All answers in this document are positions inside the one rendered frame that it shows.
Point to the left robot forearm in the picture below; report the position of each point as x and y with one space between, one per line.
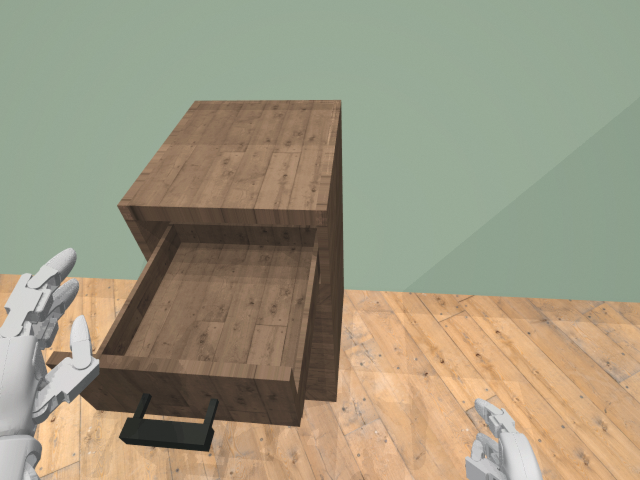
19 455

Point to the handle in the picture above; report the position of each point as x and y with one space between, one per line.
168 434

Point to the left robot hand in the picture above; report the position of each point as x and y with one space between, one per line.
34 308

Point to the drawer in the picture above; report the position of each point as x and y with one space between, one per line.
223 311

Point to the cabinet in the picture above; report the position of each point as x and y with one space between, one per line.
256 162

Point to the right robot hand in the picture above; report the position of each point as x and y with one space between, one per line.
512 458

